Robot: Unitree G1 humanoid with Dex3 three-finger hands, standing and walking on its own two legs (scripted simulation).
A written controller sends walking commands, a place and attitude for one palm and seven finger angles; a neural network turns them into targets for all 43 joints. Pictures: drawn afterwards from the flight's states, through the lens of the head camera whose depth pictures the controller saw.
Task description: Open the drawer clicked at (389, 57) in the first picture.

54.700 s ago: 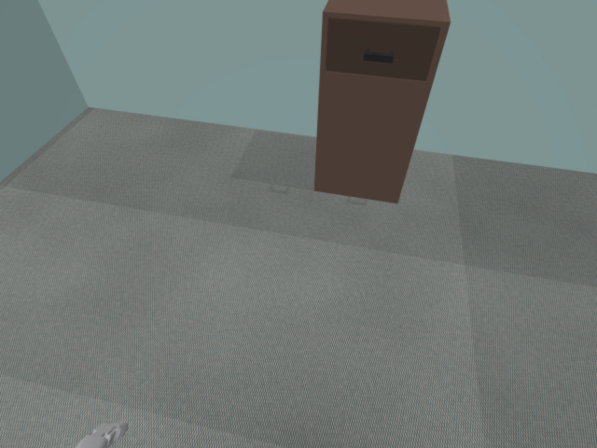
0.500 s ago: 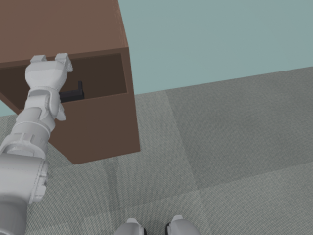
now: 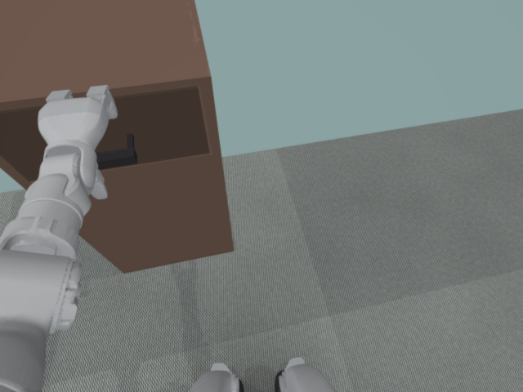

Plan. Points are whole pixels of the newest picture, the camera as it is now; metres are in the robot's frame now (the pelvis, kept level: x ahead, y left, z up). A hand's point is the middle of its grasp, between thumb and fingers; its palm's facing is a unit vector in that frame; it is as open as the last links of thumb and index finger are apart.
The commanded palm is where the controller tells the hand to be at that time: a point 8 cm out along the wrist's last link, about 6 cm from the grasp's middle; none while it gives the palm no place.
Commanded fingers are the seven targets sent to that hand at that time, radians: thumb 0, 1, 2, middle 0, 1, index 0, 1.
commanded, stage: move the hooked fingers above the handle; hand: left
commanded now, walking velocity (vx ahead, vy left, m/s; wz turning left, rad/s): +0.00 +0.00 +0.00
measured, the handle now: (107, 151) +0.54 +0.26 -0.01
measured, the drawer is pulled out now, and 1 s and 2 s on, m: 0.00 0.00 0.00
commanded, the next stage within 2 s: lower the fingers behind the handle in 1.56 s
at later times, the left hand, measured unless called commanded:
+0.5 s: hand (91, 144) +0.50 +0.25 +0.06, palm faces -0.01 +0.01 -1.00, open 13.7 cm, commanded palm +0.49 +0.28 +0.08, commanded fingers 0.00 -0.50 0.30 -0.30 -1.20 -0.30 -1.20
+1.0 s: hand (91, 144) +0.50 +0.25 +0.06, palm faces -0.01 +0.01 -1.00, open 13.6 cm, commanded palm +0.49 +0.28 +0.08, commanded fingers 0.00 -0.50 0.30 -0.30 -1.20 -0.30 -1.20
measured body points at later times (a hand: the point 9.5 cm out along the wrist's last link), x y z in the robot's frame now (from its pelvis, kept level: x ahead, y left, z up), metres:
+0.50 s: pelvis +0.01 -0.01 +0.00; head +0.11 -0.02 +0.44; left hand +0.49 +0.24 +0.11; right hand +0.04 -0.29 -0.13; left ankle +0.03 +0.08 -0.69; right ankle +0.04 -0.11 -0.69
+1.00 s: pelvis +0.01 -0.01 +0.00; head +0.11 -0.02 +0.44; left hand +0.49 +0.24 +0.11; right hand +0.05 -0.29 -0.13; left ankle +0.03 +0.08 -0.69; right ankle +0.04 -0.11 -0.69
